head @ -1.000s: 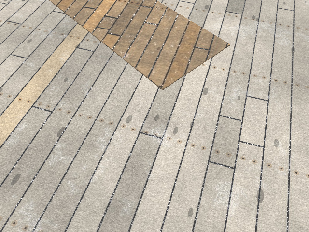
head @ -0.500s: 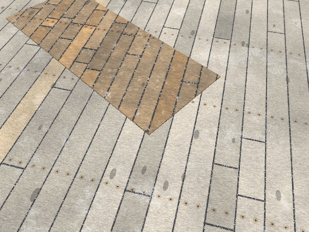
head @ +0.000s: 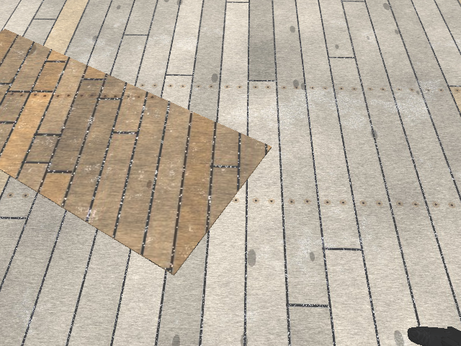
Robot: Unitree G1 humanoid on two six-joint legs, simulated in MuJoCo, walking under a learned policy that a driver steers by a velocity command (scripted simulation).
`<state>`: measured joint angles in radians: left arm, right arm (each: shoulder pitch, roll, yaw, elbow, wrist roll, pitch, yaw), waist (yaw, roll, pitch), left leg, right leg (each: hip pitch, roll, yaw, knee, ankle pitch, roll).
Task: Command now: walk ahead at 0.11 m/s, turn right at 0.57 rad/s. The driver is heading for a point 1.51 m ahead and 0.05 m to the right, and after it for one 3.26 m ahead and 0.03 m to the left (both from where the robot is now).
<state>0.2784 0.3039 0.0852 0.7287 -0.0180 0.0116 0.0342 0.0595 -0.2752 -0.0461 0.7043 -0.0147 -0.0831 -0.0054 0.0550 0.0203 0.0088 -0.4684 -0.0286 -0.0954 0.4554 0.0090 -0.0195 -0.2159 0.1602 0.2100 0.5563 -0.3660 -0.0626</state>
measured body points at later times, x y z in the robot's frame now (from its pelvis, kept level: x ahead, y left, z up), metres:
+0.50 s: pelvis +0.03 -0.02 +0.01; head +0.05 -0.05 +0.46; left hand +0.23 +0.21 -0.08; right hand +0.10 -0.32 -0.11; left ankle +0.10 +0.11 -0.70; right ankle +0.02 -0.13 -0.73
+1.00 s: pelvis +0.11 -0.04 +0.02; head +0.13 -0.03 +0.47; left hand +0.33 +0.18 -0.08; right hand +0.05 -0.31 -0.11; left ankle +0.05 +0.10 -0.73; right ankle +0.15 -0.19 -0.68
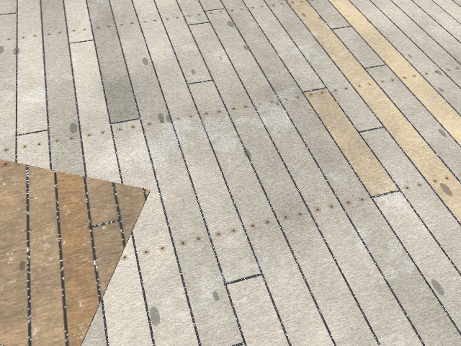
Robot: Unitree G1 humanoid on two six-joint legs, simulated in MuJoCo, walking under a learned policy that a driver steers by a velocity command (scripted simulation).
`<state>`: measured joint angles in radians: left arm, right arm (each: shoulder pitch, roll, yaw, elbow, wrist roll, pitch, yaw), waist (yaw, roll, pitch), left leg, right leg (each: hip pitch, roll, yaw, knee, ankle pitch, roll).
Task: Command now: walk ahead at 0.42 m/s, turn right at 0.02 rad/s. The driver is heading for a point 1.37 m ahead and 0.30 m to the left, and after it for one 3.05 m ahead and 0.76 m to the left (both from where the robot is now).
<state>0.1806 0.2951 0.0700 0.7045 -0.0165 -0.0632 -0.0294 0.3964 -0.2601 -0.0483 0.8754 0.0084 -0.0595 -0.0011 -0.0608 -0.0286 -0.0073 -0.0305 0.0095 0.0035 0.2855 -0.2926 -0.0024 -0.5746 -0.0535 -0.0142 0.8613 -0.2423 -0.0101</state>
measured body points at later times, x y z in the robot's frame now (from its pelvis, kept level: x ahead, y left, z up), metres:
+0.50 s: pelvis +0.24 -0.07 +0.00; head +0.25 -0.07 +0.45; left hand +0.24 +0.22 -0.12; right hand +0.43 -0.31 -0.10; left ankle +0.35 +0.12 -0.67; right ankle +0.21 -0.16 -0.74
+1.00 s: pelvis +0.50 +0.05 +0.00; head +0.53 +0.08 +0.45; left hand +0.57 +0.37 -0.09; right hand +0.70 -0.18 -0.10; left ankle +0.47 +0.11 -0.74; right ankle +0.69 -0.09 -0.68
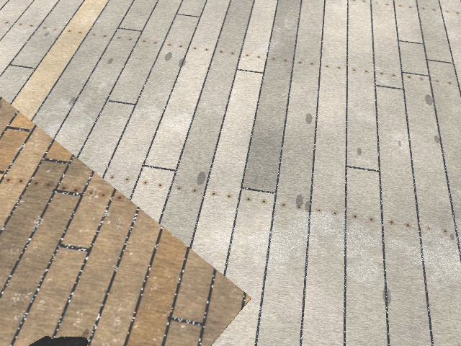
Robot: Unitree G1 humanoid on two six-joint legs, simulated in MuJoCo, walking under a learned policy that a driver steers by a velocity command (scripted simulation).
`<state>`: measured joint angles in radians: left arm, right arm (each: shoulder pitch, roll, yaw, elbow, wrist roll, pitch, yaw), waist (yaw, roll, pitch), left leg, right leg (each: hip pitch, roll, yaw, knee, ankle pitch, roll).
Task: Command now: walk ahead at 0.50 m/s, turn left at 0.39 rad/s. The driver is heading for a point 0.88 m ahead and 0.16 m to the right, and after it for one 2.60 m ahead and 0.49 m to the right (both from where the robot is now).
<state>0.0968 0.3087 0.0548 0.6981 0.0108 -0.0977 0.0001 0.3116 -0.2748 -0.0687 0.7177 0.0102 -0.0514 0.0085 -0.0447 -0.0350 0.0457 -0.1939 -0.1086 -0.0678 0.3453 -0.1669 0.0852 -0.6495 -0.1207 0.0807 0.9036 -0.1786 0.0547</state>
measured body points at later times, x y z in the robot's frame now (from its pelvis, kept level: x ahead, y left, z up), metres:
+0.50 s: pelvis +0.28 -0.07 +0.00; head +0.31 -0.08 +0.45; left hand +0.30 +0.20 -0.12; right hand +0.46 -0.32 -0.10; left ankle +0.37 +0.10 -0.68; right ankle +0.27 -0.16 -0.75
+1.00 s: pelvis +0.55 +0.00 +0.00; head +0.58 +0.01 +0.45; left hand +0.70 +0.28 -0.11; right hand +0.61 -0.28 -0.11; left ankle +0.55 +0.10 -0.75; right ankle +0.60 -0.17 -0.67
